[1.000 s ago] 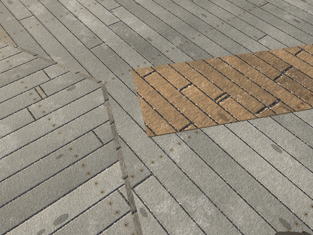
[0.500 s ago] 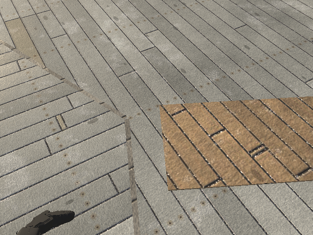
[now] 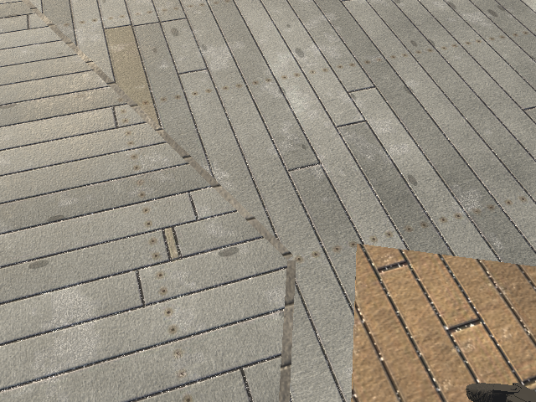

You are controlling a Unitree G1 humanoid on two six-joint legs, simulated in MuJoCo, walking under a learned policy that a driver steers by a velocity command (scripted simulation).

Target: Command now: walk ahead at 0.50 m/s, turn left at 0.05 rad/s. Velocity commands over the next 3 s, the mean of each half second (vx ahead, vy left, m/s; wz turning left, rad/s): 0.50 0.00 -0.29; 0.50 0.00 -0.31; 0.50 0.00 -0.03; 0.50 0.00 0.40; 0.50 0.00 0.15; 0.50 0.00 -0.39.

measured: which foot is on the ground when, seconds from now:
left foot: down 0.00-0.48, up 0.50-0.94, down 0.96-1.00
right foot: up 0.00-0.46, down 0.48-0.96, up 0.98-1.00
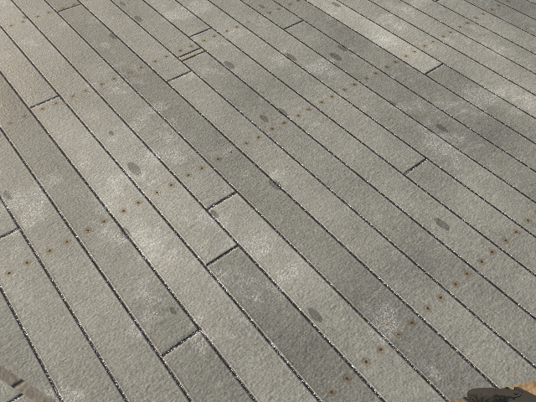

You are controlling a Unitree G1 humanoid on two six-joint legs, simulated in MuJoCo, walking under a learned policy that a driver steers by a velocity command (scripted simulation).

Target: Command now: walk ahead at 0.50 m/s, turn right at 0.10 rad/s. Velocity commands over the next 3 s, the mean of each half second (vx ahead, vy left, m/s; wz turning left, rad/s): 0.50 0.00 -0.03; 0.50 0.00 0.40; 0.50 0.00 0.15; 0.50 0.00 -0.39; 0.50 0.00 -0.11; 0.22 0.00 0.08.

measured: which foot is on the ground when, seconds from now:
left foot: down 0.00-0.52, up 0.54-1.00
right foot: up 0.00-0.48, down 0.50-1.00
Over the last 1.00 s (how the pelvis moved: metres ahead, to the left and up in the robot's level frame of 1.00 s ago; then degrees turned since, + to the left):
0.57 -0.08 -0.01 -21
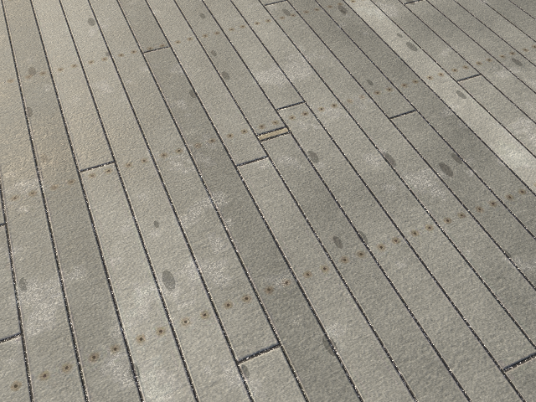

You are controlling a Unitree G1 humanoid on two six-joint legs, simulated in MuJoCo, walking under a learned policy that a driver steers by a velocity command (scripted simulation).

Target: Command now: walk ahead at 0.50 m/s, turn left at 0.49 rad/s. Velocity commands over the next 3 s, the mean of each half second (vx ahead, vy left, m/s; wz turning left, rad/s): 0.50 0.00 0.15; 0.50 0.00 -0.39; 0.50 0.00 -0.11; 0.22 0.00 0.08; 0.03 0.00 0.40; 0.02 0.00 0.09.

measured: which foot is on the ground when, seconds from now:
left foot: up 0.00-0.02, down 0.04-0.58, up 0.60-1.00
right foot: down 0.00-0.04, up 0.06-0.54, down 0.56-1.00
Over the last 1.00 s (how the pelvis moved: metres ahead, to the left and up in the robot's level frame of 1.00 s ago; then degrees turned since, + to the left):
0.54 0.00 0.00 15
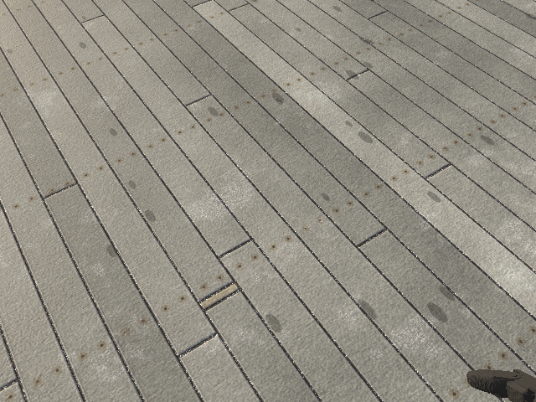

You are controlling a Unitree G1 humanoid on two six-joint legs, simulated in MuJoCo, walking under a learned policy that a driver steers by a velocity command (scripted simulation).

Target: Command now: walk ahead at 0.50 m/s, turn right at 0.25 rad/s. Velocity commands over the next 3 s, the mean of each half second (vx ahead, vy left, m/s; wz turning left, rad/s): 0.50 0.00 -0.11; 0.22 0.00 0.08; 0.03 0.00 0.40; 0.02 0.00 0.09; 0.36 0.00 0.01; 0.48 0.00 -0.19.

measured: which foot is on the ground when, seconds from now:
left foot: up 0.00-0.04, down 0.06-0.60, up 0.62-1.00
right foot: down 0.00-0.08, up 0.10-0.56, down 0.58-1.00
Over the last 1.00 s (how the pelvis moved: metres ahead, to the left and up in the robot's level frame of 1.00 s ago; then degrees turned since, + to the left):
0.58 -0.01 0.02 -11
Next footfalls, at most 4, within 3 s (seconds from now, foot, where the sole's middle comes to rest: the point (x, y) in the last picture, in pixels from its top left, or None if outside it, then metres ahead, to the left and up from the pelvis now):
0.06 left None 0.21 0.13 -0.78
0.58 right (360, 400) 0.49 -0.12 -0.78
1.06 left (266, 385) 0.51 0.10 -0.78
1.50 right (361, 370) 0.56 -0.13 -0.78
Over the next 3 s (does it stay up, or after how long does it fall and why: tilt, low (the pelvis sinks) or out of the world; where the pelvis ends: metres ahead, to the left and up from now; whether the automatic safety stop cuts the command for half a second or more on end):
stays up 0.91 0.14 0.00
